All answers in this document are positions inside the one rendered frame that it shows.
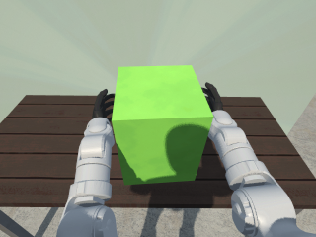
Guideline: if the right robot forearm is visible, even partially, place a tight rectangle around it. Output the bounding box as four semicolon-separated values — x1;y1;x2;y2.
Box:
208;110;296;222

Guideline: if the robot right upper arm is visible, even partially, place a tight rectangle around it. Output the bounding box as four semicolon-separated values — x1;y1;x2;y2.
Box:
231;184;316;237

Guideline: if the robot right hand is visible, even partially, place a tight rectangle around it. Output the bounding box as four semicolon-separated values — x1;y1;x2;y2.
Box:
201;82;224;112

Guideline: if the robot left hand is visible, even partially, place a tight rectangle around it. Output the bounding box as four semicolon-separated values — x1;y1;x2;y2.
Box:
92;89;115;122

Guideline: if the table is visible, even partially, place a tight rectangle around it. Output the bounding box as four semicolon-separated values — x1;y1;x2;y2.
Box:
0;95;316;237

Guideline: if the carton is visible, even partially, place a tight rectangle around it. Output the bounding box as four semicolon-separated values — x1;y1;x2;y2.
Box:
112;65;214;186

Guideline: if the robot left upper arm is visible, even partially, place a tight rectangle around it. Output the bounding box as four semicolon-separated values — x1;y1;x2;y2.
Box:
57;205;118;237

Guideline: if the left robot forearm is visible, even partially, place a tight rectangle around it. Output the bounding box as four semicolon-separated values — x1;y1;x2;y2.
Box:
56;118;115;237

